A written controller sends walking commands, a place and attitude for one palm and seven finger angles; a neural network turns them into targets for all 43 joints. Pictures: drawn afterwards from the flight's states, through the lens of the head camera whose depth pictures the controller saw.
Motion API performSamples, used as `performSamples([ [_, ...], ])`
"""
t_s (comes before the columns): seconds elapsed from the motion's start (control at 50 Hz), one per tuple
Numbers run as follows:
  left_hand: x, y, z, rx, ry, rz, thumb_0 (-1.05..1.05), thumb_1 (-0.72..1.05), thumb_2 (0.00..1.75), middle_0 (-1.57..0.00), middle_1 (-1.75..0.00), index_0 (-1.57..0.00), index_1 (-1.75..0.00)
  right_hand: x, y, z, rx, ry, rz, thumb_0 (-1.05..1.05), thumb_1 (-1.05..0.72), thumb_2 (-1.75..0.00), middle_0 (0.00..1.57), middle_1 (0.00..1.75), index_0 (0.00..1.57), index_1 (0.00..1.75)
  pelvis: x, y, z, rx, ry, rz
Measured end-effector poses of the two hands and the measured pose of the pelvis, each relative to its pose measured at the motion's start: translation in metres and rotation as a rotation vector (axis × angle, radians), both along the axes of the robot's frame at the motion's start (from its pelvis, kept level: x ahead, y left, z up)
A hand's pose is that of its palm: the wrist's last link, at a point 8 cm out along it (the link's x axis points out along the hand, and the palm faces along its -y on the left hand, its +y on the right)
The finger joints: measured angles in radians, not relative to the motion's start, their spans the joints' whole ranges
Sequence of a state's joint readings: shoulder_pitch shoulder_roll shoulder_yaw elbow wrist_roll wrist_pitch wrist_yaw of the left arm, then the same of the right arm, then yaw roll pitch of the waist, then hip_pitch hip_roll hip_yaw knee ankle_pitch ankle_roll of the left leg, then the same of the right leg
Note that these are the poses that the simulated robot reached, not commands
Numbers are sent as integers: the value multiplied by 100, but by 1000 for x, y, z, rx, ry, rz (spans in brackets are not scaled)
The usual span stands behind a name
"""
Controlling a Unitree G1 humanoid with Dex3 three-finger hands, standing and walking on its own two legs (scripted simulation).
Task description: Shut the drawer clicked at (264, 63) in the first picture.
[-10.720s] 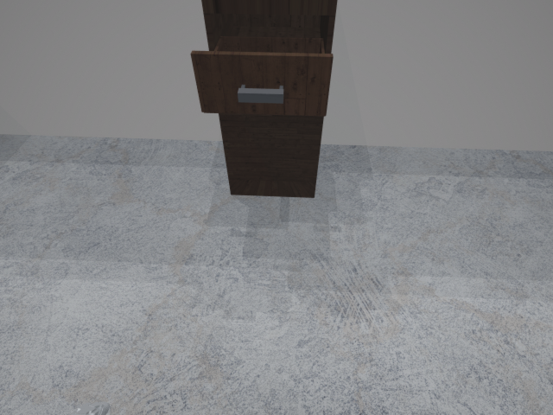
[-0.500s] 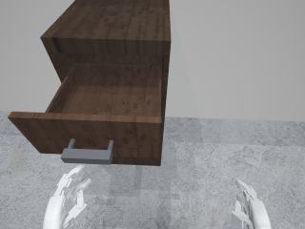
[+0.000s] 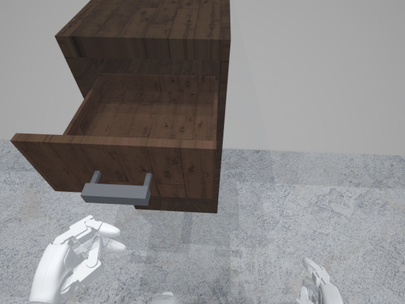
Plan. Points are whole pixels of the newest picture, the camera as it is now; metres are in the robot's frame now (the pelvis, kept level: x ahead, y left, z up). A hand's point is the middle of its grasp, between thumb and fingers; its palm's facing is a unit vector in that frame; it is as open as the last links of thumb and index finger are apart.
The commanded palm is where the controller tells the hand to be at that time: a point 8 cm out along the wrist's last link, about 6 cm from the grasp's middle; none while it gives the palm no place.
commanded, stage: raise the hand and make a fist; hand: left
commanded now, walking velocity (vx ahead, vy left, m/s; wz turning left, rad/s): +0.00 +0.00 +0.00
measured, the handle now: (119, 185) +0.34 +0.19 +0.05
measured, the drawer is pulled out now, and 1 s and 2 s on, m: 0.30 0.30 0.30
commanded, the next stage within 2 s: bring the fist close to the handle in 1.12 s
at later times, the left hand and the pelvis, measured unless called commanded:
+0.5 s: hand (84, 267) +0.16 +0.18 +0.12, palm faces +0.00 -1.00 -0.05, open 3.1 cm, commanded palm +0.12 +0.23 +0.13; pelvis +0.02 +0.03 +0.01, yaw +0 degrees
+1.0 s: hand (83, 264) +0.16 +0.17 +0.14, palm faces +0.00 -1.00 -0.09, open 3.3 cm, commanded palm +0.11 +0.22 +0.15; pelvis +0.02 +0.01 +0.02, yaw +0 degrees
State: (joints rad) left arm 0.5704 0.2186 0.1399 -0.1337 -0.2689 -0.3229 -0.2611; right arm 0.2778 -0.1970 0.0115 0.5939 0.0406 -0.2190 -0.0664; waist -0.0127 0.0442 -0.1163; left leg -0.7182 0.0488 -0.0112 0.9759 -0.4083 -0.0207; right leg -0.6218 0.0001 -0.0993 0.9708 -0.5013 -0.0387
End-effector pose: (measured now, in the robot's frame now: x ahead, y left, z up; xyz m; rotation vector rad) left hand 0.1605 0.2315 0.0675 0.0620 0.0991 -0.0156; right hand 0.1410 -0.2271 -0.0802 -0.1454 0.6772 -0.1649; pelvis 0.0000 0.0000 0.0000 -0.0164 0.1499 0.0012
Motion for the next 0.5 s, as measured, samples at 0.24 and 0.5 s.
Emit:
performSamples([
  [0.24,-8,-2,23,-18,-59,-4,2,90,90,-105,-122,-104,-122,29,-6,32,-71,-112,2,2,-90,-90,20,30,20,30,9,17,6,-8,-15,-1],
  [0.5,-18,-2,53,-12,-90,12,2,90,90,-131,-149,-130,-150,80,54,59,34,-256,146,2,-90,-90,20,30,20,30,15,25,12,-16,-54,11],
])
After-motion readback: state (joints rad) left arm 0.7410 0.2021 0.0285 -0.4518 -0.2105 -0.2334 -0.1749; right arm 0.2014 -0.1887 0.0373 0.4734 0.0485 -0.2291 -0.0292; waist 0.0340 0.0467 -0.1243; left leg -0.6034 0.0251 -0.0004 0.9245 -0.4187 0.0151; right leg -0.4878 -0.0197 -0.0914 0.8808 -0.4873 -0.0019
